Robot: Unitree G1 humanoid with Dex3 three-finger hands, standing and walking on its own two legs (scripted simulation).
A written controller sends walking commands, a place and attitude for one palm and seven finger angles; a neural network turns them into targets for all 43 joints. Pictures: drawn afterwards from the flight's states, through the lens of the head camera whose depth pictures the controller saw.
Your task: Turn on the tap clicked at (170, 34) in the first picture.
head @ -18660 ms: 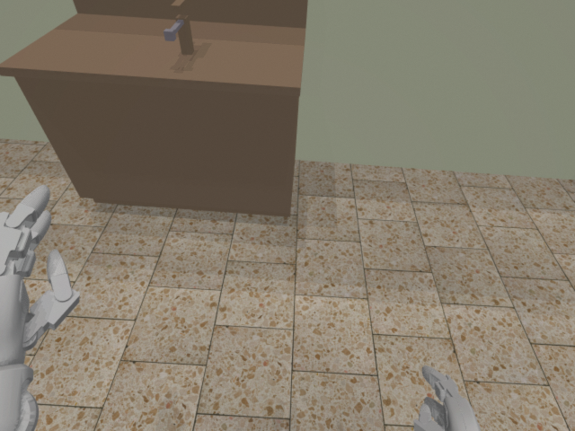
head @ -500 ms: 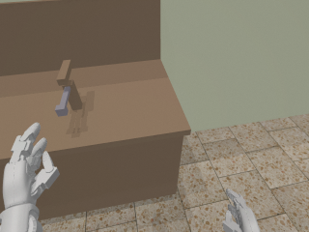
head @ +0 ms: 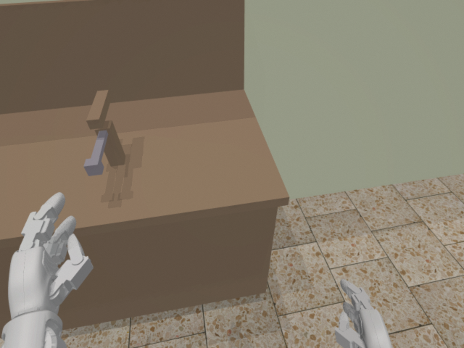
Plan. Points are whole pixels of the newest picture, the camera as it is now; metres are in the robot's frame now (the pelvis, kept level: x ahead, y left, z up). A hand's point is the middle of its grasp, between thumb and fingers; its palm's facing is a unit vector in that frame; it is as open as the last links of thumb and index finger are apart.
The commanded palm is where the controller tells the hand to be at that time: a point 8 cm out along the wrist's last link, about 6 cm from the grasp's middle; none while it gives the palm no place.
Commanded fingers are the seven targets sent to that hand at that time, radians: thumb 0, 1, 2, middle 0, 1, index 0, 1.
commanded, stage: turn the palm inward beside the body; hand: left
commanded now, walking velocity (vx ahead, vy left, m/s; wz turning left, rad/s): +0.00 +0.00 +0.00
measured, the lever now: (94, 166) +0.42 +0.36 +0.08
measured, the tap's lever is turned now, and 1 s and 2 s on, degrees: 0 0 0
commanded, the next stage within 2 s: reach beside the lever's end, fingers flat in 0.24 s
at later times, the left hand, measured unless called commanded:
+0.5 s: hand (87, 260) +0.19 +0.23 +0.13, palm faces +0.49 -0.86 -0.11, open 7.4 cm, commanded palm +0.15 +0.27 +0.14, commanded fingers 0.00 0.90 0.90 -0.20 -0.30 -0.20 -0.30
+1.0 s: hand (84, 227) +0.25 +0.27 +0.12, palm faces +0.52 -0.85 -0.10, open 7.5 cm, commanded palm +0.21 +0.32 +0.12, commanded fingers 0.00 0.90 0.90 -0.19 -0.27 -0.19 -0.27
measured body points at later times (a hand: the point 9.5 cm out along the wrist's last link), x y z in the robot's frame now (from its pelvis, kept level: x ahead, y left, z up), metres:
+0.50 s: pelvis +0.00 -0.01 +0.00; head -0.03 -0.03 +0.45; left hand +0.16 +0.27 +0.14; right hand +0.20 -0.22 -0.07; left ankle +0.03 +0.11 -0.72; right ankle +0.00 -0.07 -0.72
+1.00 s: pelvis +0.00 +0.00 +0.00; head +0.00 -0.01 +0.45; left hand +0.21 +0.32 +0.12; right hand +0.19 -0.23 -0.08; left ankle +0.03 +0.11 -0.72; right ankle +0.00 -0.07 -0.72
